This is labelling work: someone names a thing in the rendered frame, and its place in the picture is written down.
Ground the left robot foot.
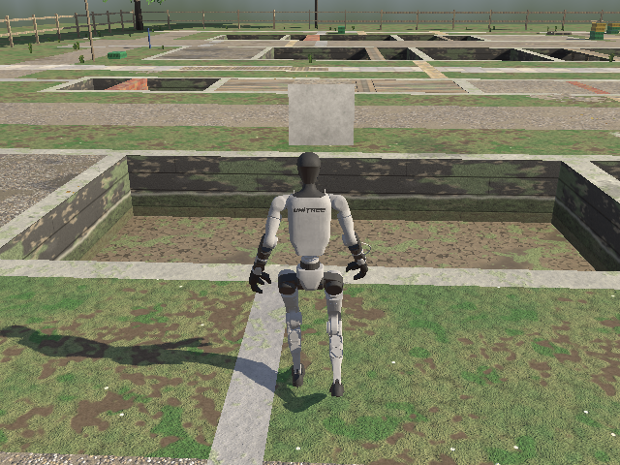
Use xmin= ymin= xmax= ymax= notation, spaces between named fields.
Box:
xmin=292 ymin=363 xmax=305 ymax=388

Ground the right robot upper arm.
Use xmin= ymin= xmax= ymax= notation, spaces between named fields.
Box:
xmin=329 ymin=194 xmax=357 ymax=247

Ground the robot left hand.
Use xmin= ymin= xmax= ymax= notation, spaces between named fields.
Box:
xmin=249 ymin=270 xmax=271 ymax=294

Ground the left robot forearm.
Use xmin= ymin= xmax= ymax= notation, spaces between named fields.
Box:
xmin=252 ymin=233 xmax=272 ymax=275

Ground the right robot shin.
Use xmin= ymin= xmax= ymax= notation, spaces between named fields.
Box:
xmin=329 ymin=321 xmax=343 ymax=385

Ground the right robot forearm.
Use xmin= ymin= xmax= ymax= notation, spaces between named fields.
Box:
xmin=348 ymin=232 xmax=366 ymax=265

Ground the robot right hand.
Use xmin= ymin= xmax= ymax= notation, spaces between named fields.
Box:
xmin=346 ymin=262 xmax=368 ymax=280

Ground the left robot upper arm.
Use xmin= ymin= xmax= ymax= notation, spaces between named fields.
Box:
xmin=263 ymin=195 xmax=289 ymax=249

